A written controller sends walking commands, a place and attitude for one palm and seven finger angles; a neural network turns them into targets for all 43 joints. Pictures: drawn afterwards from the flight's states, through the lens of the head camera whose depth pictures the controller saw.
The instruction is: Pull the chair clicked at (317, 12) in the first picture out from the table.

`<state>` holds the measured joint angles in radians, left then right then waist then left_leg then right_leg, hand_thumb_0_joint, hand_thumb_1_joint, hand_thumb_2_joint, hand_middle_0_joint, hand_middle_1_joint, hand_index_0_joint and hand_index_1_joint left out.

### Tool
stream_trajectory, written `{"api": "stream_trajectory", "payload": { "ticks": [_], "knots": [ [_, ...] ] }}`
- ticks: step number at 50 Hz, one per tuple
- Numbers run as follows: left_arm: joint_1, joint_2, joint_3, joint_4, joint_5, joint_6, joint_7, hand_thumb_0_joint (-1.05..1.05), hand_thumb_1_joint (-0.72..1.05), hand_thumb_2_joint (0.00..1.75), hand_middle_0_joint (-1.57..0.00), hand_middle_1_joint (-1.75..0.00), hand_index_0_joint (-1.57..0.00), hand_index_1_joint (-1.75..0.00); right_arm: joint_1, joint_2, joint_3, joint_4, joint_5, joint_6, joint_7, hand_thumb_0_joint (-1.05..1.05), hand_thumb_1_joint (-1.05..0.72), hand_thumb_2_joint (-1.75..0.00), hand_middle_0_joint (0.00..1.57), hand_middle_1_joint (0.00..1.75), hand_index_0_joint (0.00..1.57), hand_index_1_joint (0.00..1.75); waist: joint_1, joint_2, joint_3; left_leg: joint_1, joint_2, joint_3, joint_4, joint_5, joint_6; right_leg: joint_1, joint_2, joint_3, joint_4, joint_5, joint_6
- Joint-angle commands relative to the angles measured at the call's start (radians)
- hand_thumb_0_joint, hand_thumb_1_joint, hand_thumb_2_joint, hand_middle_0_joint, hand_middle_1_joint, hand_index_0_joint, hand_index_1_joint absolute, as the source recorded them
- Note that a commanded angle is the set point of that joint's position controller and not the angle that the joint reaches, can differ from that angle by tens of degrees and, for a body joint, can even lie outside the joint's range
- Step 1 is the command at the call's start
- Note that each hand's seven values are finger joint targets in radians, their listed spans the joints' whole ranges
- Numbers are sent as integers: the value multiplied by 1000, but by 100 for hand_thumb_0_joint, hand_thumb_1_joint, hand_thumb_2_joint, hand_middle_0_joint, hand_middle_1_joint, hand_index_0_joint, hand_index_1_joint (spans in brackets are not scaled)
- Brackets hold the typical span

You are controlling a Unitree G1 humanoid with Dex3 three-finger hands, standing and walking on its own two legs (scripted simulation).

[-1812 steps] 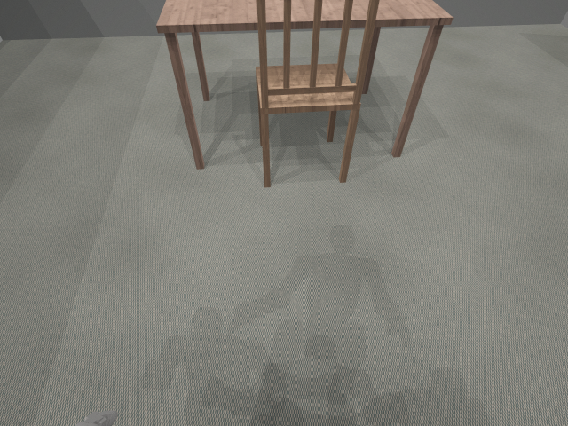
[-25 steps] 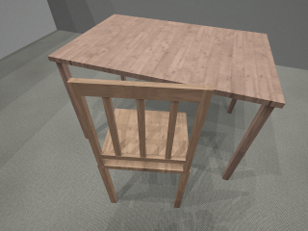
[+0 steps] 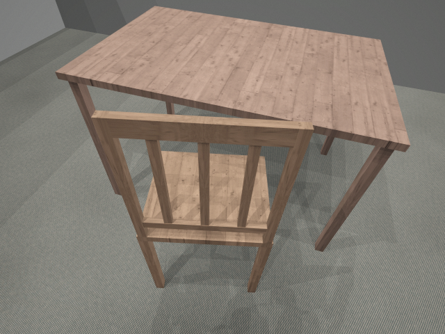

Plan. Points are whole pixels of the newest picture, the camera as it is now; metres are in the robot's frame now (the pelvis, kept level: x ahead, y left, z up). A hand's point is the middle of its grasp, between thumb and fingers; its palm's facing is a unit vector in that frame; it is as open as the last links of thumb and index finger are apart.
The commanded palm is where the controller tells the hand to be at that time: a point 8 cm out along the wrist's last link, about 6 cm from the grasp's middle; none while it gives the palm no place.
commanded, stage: look again from close up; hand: left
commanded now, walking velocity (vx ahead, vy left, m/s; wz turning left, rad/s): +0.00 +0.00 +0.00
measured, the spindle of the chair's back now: (204, 188) +0.46 +0.07 -0.06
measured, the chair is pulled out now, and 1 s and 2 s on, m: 0.17 0.17 0.17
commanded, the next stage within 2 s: none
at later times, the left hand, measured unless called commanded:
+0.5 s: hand out of the picture +0.01 +0.16 -0.18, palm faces +0.01 -0.99 -0.16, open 7.4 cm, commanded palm none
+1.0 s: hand out of the picture +0.03 +0.15 -0.17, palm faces +0.00 -0.99 -0.17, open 7.4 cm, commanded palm none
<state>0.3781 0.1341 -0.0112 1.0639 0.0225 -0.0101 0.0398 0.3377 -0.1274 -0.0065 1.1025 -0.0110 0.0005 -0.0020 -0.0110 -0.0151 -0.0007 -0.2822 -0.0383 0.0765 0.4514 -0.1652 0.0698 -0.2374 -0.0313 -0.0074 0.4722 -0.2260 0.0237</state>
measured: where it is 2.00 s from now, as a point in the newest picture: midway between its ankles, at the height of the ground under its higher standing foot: outside the picture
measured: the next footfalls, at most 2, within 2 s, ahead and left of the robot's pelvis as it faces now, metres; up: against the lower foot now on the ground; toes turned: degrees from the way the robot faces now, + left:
none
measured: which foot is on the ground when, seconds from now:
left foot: down 0.00-1.00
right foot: down 0.00-1.00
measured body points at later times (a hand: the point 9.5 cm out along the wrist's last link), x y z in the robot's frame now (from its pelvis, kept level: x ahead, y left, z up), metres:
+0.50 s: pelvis +0.03 +0.00 +0.00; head +0.04 +0.01 +0.45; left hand +0.01 +0.21 -0.16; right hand +0.03 -0.22 -0.15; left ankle +0.05 +0.07 -0.74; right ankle +0.02 -0.14 -0.74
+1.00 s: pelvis +0.04 -0.01 +0.01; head +0.05 +0.00 +0.45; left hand +0.03 +0.21 -0.16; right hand +0.03 -0.22 -0.15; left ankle +0.05 +0.07 -0.74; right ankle +0.02 -0.14 -0.74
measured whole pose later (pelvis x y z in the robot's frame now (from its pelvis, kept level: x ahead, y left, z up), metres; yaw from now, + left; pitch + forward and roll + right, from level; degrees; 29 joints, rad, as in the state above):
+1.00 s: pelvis +0.04 -0.01 +0.01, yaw -1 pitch -1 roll +0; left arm 0.33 0.13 -0.02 1.11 0.02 -0.02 0.04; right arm 0.29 -0.14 0.01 1.15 -0.01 -0.02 -0.02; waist 0.00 -0.02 0.02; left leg -0.17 -0.04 0.08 0.39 -0.20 0.06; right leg -0.13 -0.03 0.00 0.41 -0.26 0.02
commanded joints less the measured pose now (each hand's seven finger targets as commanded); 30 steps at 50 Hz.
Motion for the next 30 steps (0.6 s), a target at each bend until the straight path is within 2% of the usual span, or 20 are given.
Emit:
{"api": "stream_trajectory", "payload": {
  "ticks": [1, 2, 3, 7, 8, 10, 15, 17, 18, 23, 25, 30],
  "knots": [
    [67, 79, 15, -10, -3, -20, 9, 0, 90, 90, -20, -30, -20, -30, 22, -112, -21, -30, 7, -29, -13, 0, -90, -90, 20, 30, 20, 30, 11, 24, 75, 9, 138, -195, -175, -212, -30, -52, -55, 72, -92, -66, -51],
    [69, 74, 14, -7, -3, -21, 9, 0, 90, 90, -20, -30, -20, -30, 21, -112, -20, -29, 8, -30, -14, 0, -90, -90, 20, 30, 20, 30, 11, 24, 74, 15, 139, -194, -174, -202, -29, -50, -56, 72, -93, -56, -50],
    [64, 76, 13, -5, -3, -20, 9, 0, 90, 90, -20, -30, -20, -30, 15, -105, -20, -25, 9, -29, -14, 0, -90, -90, 20, 30, 20, 30, 13, 24, 102, 2, 139, -191, -182, -210, -28, -54, -53, 73, -101, -59, -51],
    [64, 67, 11, 8, -4, -24, 11, 0, 90, 90, -20, -30, -20, -30, 12, -106, -17, -14, 9, -33, -16, 0, -90, -90, 20, 30, 20, 30, 8, 6, 64, 63, 136, -177, -161, -123, -29, -45, -63, 72, -98, -9, -49],
    [60, 70, 11, 9, -3, -22, 10, 0, 90, 90, -20, -30, -20, -30, 6, -104, -18, -13, 10, -33, -16, 0, -90, -90, 20, 30, 20, 30, 10, 20, 88, 52, 136, -178, -169, -132, -27, -46, -59, 69, -103, -10, -47],
    [64, 70, 12, 12, -3, -23, 11, 0, 90, 90, -20, -30, -20, -30, 1, -107, -16, -13, 10, -35, -17, 0, -90, -90, 20, 30, 20, 30, 12, 15, 62, 66, 136, -178, -165, -106, -27, -25, -64, 69, -99, 14, -46],
    [51, 76, 11, 20, -3, -20, 10, 0, 90, 90, -20, -30, -20, -30, -10, -112, -12, -9, 10, -36, -19, 0, -90, -90, 20, 30, 20, 30, 14, 20, 77, 74, 134, -172, -163, -70, -28, -14, -66, 62, -105, 26, -42],
    [50, 77, 11, 22, -4, -21, 10, 0, 90, 90, -20, -30, -20, -30, -9, -114, -11, -6, 9, -38, -19, 0, -90, -90, 20, 30, 20, 30, 14, 24, 52, 101, 135, -169, -157, -26, -27, -1, -69, 60, -103, 50, -42],
    [46, 80, 11, 21, -5, -19, 9, 0, 90, 90, -20, -30, -20, -30, -15, -112, -11, -5, 11, -37, -20, 0, -90, -90, 20, 30, 20, 30, 16, 21, 70, 94, 135, -166, -158, -27, -25, -3, -66, 58, -108, 47, -41],
    [35, 85, 10, 24, -5, -18, 8, 0, 90, 90, -20, -30, -20, -30, -18, -115, -10, -2, 10, -37, -21, 0, -90, -90, 20, 30, 20, 30, 15, 18, 77, 103, 135, -160, -160, -10, -26, 1, -69, 61, -116, 55, -42],
    [35, 87, 10, 26, -6, -19, 8, 0, 90, 90, -20, -30, -20, -30, -14, -118, -9, -2, 9, -39, -21, 0, -90, -90, 20, 30, 20, 30, 14, 23, 49, 122, 135, -158, -153, 22, -27, 14, -71, 60, -110, 73, -42],
    [30, 90, 11, 29, -6, -18, 9, 0, 90, 90, -20, -30, -20, -30, -13, -118, -6, 3, 9, -40, -22, 0, -90, -90, 20, 30, 20, 30, 16, 13, 50, 135, 135, -150, -146, 67, -26, 24, -74, 60, -111, 94, -41]
  ]
}}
